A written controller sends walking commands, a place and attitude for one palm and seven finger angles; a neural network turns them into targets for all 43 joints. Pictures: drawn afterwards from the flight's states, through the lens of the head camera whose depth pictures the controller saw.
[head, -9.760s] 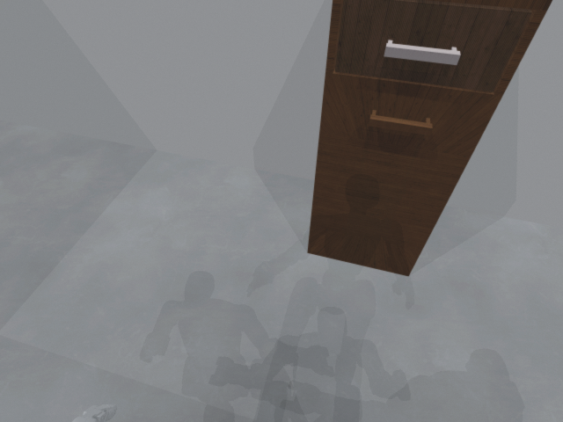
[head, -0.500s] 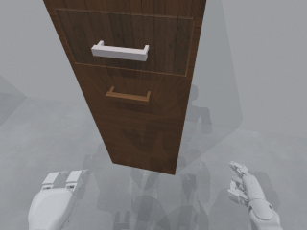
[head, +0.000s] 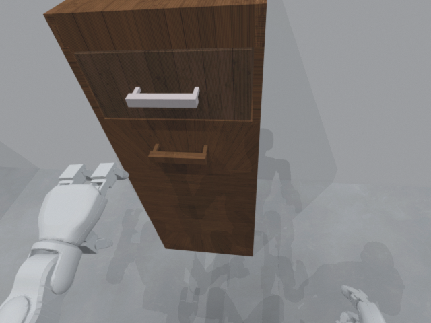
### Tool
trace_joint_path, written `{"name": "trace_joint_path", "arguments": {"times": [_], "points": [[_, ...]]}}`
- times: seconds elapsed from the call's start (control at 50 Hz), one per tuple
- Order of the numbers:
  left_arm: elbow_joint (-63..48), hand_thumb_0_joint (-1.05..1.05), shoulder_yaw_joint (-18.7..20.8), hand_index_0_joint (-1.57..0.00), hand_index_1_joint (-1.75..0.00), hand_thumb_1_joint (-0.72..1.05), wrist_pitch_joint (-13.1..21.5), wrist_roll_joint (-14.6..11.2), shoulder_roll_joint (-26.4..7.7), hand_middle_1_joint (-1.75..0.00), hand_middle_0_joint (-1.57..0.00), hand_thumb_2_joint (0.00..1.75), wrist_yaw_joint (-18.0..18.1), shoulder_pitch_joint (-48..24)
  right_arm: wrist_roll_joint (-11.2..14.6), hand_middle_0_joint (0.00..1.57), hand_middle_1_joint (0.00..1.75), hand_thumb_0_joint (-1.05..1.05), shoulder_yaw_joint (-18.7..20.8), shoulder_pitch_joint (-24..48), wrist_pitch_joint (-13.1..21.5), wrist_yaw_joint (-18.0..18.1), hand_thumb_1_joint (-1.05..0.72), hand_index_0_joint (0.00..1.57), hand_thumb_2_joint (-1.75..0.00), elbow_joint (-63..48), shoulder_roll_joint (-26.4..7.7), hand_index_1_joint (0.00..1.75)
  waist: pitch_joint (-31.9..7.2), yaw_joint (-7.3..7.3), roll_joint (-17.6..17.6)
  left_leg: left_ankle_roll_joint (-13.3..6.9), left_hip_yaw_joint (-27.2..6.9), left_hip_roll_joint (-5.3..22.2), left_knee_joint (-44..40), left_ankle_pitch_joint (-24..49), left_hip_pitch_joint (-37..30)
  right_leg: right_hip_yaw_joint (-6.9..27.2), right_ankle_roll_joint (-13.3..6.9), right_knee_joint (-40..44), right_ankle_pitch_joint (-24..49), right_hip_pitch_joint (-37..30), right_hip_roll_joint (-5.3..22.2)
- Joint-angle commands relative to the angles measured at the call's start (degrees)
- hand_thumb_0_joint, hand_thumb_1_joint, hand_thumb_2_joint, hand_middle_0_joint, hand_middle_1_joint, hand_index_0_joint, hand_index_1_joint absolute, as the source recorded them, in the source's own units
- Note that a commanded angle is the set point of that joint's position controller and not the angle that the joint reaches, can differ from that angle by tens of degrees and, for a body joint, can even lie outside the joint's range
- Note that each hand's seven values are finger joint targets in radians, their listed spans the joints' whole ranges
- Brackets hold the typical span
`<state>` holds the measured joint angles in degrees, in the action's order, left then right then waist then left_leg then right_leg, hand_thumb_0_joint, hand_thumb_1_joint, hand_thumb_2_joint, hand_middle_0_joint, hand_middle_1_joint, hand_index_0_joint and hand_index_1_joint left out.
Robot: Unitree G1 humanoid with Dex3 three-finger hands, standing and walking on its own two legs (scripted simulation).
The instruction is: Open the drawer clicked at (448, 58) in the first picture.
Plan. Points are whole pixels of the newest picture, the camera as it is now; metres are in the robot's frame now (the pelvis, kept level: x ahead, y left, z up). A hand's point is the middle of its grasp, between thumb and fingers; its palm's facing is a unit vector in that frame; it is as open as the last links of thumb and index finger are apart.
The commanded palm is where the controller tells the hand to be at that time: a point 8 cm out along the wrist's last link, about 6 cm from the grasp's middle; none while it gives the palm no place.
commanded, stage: raise the hand with hooked fingers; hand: left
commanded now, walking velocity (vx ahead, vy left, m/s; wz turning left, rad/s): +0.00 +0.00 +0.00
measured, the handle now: (164, 95) +0.54 +0.20 +0.15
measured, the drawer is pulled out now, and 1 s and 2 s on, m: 0.00 0.00 0.00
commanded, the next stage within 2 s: move the hooked fingers above the handle in 1.00 s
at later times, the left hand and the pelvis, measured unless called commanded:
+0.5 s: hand (52, 147) +0.29 +0.29 +0.22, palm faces +0.16 -0.01 -0.99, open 13.8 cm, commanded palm +0.25 +0.27 +0.28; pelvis -0.02 +0.03 +0.01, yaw +1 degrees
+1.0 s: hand (60, 140) +0.30 +0.27 +0.23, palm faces +0.21 -0.03 -0.98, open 13.8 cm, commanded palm +0.25 +0.25 +0.28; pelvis -0.03 +0.01 +0.01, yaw +1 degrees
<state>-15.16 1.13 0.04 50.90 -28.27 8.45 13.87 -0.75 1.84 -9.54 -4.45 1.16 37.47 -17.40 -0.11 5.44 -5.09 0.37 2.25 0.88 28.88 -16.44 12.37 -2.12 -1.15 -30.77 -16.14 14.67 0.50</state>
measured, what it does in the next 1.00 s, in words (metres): stands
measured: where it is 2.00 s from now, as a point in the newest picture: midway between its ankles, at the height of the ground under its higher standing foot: outside the picture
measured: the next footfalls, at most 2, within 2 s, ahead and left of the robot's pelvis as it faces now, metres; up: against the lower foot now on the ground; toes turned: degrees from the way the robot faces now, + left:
none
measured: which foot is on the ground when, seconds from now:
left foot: down 0.00-1.00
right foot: down 0.00-1.00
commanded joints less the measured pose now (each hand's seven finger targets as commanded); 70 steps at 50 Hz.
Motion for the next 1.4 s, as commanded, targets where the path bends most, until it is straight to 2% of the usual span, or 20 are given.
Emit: {"name": "trace_joint_path", "arguments": {"times": [0.0,0.14,0.22,0.24,0.32,0.46,0.54,0.6,0.72,0.8,0.82,0.92,1.02,1.1,1.12,1.2,1.22,1.28,1.34,1.38], "points": [[-6.79,0.00,7.73,-0.29,-1.08,-0.31,-1.47,0.02,-12.33,-1.08,-0.29,0.38,1.04,-20.57,1.21,0.20,0.30,0.00,0.44,12.36,3.33,0.12,-0.90,0.20,-0.90,-10.21,-2.43,0.30,-10.45,-0.33,2.62,-1.83,-0.36,-2.58,-4.88,12.83,-2.53,2.34,-0.04,6.70,10.83,-6.55,0.60],[-3.98,0.00,4.85,-0.30,-1.18,-0.48,-6.64,-1.85,-14.73,-1.18,-0.30,0.31,-8.15,-33.03,2.19,0.20,0.30,0.00,-1.01,15.42,2.08,0.08,-0.90,0.20,-0.90,-10.64,-2.70,0.30,-9.53,-0.30,1.15,-1.29,-1.31,-2.19,-8.57,15.74,-4.09,0.99,-0.38,7.57,12.12,-10.48,0.05],[-3.57,0.00,7.48,-0.30,-1.20,-0.50,-7.02,-2.06,-18.62,-1.20,-0.30,0.30,-12.48,-38.08,2.19,0.20,0.30,0.00,-1.58,15.89,1.50,-0.36,-0.90,0.20,-0.90,-11.50,-2.99,0.30,-10.06,0.41,1.47,-1.20,-1.96,-1.74,-9.77,16.78,-4.63,0.87,-0.56,8.34,12.06,-11.57,-0.75],[-2.11,0.00,6.14,-0.30,-1.20,-0.50,-7.05,-1.82,-17.90,-1.20,-0.30,0.30,-13.56,-40.02,2.01,0.20,0.30,0.00,-1.92,15.45,1.34,-0.48,-0.90,0.20,-0.90,-11.03,-2.84,0.30,-9.52,0.07,1.86,-1.14,-1.88,-1.72,-10.05,16.64,-4.37,0.47,-0.58,8.27,11.41,-11.23,-0.50],[1.27,0.00,8.76,-0.30,-1.20,-0.50,-7.28,-3.20,-20.92,-1.20,-0.30,0.30,-16.51,-45.04,2.52,0.20,0.30,0.00,-2.20,15.08,1.12,-0.76,-0.90,0.20,-0.90,-11.22,-3.29,0.30,-8.59,0.06,2.77,-1.06,-1.97,-1.39,-10.68,14.40,-3.85,0.49,-0.58,9.38,9.17,-10.42,-1.00],[-0.51,0.00,7.40,-0.30,-1.20,-0.50,-5.48,-3.61,-23.23,-1.20,-0.30,0.30,-20.05,-59.72,2.42,0.20,0.30,0.00,-1.99,13.70,2.51,-1.17,-0.90,0.20,-0.90,-11.31,-3.78,0.30,-15.31,-0.47,-1.33,-0.91,-3.06,-1.83,-9.90,16.41,-6.98,0.38,-0.97,8.63,9.30,-10.51,-0.48],[4.90,0.00,4.99,-0.30,-1.20,-0.50,-6.30,-4.94,-18.73,-1.20,-0.30,0.30,-22.99,-50.38,2.84,0.20,0.30,0.00,-1.98,12.32,2.29,-1.91,-0.90,0.20,-0.90,-11.51,-3.99,0.30,-11.87,-0.18,2.28,-0.87,-2.71,-1.54,-9.86,16.78,-5.06,-0.31,-0.89,8.61,9.94,-9.29,-0.46],[4.35,0.00,6.33,-0.30,-1.20,-0.50,-6.43,-5.51,-19.93,-1.20,-0.30,0.30,-24.23,-48.11,2.94,0.20,0.30,0.00,-1.88,12.31,1.75,-2.10,-0.90,0.20,-0.90,-12.24,-4.77,0.30,-9.53,0.07,4.43,-1.19,-2.23,-1.40,-10.20,15.30,-2.85,-0.40,-0.71,8.55,9.88,-8.80,-0.34],[-5.51,0.00,13.85,-0.30,-1.20,-0.50,-1.69,-6.03,-26.67,-1.20,-0.30,0.30,-21.23,-50.95,2.23,0.20,0.30,0.00,-1.44,11.88,3.35,-2.18,-0.90,0.20,-0.90,-12.95,-4.49,0.30,-16.92,1.23,1.58,-1.68,-2.64,-1.98,-8.69,17.32,-5.33,0.65,-0.65,7.86,10.90,-12.12,-0.58],[-3.08,0.00,14.62,-0.30,-1.20,-0.50,-0.42,-7.54,-25.51,-1.20,-0.30,0.30,-18.12,-50.99,2.23,0.20,0.30,0.00,-1.12,11.04,3.92,-1.78,-0.90,0.20,-0.90,-11.23,-4.13,0.30,-13.74,0.94,0.88,-1.33,-2.34,-2.09,-9.22,16.43,-4.55,0.47,-0.54,8.87,10.12,-10.66,-0.20],[-2.57,0.00,16.06,-0.30,-1.20,-0.50,-0.71,-7.67,-26.71,-1.20,-0.30,0.30,-17.46,-51.09,2.48,0.20,0.30,0.00,-0.93,11.30,4.12,-1.87,-0.90,0.20,-0.90,-11.01,-4.35,0.30,-14.31,1.23,0.73,-1.27,-2.11,-2.08,-8.90,16.47,-4.49,0.85,-0.53,9.04,10.09,-11.01,-0.47],[5.57,0.00,10.51,-0.30,-1.20,-0.50,-5.40,-7.04,-21.19,-1.20,-0.30,0.30,-17.29,-49.67,3.33,0.20,0.30,0.00,-1.17,12.45,3.38,-1.94,-0.90,0.20,-0.90,-10.37,-4.61,0.30,-10.88,0.51,2.62,-0.91,-1.01,-2.13,-8.81,13.95,-2.23,1.30,-0.45,9.48,9.03,-9.46,0.06],[1.83,0.00,4.17,-0.30,-1.20,-0.50,-7.89,-5.14,-17.98,-1.20,-0.30,0.30,-21.17,-48.64,3.72,0.20,0.30,0.00,-1.71,14.26,2.57,-1.77,-0.90,0.20,-0.90,-12.24,-4.62,0.30,-12.57,-0.66,5.20,-1.72,-0.55,-2.51,-8.18,10.99,-2.59,1.71,0.15,9.32,7.11,-9.38,0.29],[-4.78,0.00,7.15,-0.30,-1.20,-0.50,-4.42,-4.15,-22.40,-1.20,-0.30,0.30,-21.90,-51.27,2.55,0.20,0.30,0.00,-1.99,13.76,3.02,-1.17,-0.90,0.20,-0.90,-12.50,-4.21,0.30,-16.12,-0.31,4.11,-2.31,-1.14,-3.06,-7.91,12.98,-3.90,1.52,0.22,8.52,9.80,-11.53,0.56],[-4.68,0.00,9.77,-0.30,-1.20,-0.50,-3.49,-4.79,-24.88,-1.20,-0.30,0.30,-21.43,-52.68,2.60,0.20,0.30,0.00,-2.08,13.51,3.47,-0.99,-0.90,0.20,-0.90,-12.06,-4.23,0.30,-15.96,-0.41,4.28,-2.31,-1.28,-2.85,-7.32,12.72,-4.08,1.90,0.32,8.90,9.64,-11.32,0.27],[4.32,0.00,11.11,-0.30,-1.20,-0.50,-1.19,-6.24,-24.51,-1.20,-0.30,0.30,-18.94,-57.76,2.52,0.20,0.30,0.00,-2.25,11.35,3.38,-0.15,-0.90,0.20,-0.90,-9.44,-3.82,0.30,-10.93,-1.09,4.01,-1.85,-1.19,-2.83,-8.17,12.33,-2.68,0.88,0.32,10.49,8.35,-8.87,0.40],[5.83,0.00,12.71,-0.30,-1.20,-0.50,-1.26,-6.34,-26.11,-1.20,-0.30,0.30,-18.12,-59.54,2.83,0.20,0.30,0.00,-2.05,11.34,3.62,-0.23,-0.90,0.20,-0.90,-8.99,-3.93,0.30,-11.03,-0.92,3.24,-1.67,-1.12,-2.68,-7.84,12.40,-2.93,1.43,0.21,10.98,7.94,-8.79,0.22],[12.28,0.00,9.39,-0.30,-1.20,-0.50,-2.47,-5.62,-22.85,-1.20,-0.30,0.30,-16.79,-61.45,2.93,0.20,0.30,0.00,-1.98,10.97,2.96,-0.42,-0.90,0.20,-0.90,-8.43,-3.86,0.30,-11.20,-0.96,2.44,-1.27,-0.64,-2.76,-8.25,12.52,-1.85,0.96,0.12,10.54,8.07,-8.75,0.69],[13.36,0.00,3.73,-0.30,-1.20,-0.50,-4.34,-4.06,-18.47,-1.20,-0.30,0.30,-17.58,-63.26,3.13,0.20,0.30,0.00,-1.80,11.34,2.69,-1.08,-0.90,0.20,-0.90,-9.17,-4.04,0.30,-14.54,-1.31,2.12,-1.26,-0.33,-2.95,-7.85,13.41,-2.51,1.30,-0.12,9.71,9.64,-9.84,1.09],[12.29,0.00,2.90,-0.30,-1.20,-0.50,-5.45,-2.90,-18.68,-1.20,-0.30,0.30,-18.86,-61.44,3.03,0.20,0.30,0.00,-1.62,11.56,2.07,-1.30,-0.90,0.20,-0.90,-10.13,-4.53,0.30,-16.97,-0.98,3.23,-1.54,-0.29,-3.12,-7.44,15.48,-2.51,1.75,-0.15,8.66,13.87,-12.08,1.32]]}}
